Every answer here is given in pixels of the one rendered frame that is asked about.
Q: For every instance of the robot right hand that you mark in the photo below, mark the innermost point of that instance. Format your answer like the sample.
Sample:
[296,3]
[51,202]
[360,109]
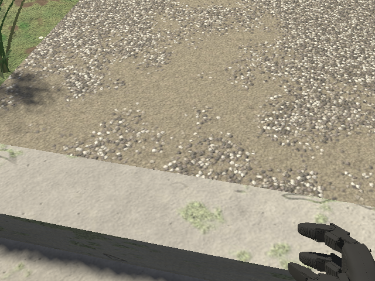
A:
[356,264]

